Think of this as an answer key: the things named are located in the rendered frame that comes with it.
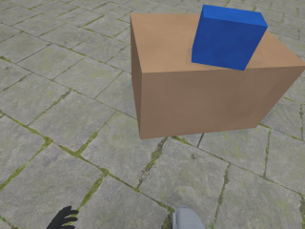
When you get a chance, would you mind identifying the pedestal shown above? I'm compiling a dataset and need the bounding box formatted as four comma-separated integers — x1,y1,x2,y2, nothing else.
130,13,305,139

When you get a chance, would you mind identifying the left robot hand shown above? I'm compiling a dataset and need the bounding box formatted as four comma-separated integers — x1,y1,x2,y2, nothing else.
47,206,79,229

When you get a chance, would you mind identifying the carton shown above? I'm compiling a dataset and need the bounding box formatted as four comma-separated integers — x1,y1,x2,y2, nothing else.
191,4,268,71

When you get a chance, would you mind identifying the right robot thigh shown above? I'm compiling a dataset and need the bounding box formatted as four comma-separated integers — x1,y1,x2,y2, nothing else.
172,208,205,229

